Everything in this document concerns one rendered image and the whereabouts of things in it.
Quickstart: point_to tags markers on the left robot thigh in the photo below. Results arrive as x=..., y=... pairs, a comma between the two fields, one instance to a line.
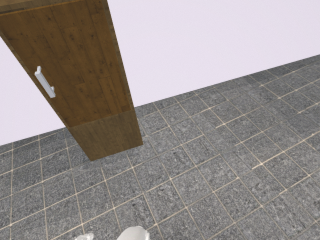
x=134, y=233

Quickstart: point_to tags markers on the handle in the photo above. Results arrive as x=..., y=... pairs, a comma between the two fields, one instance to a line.
x=44, y=83

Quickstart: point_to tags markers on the cupboard door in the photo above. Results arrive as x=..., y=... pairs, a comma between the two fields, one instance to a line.
x=72, y=44

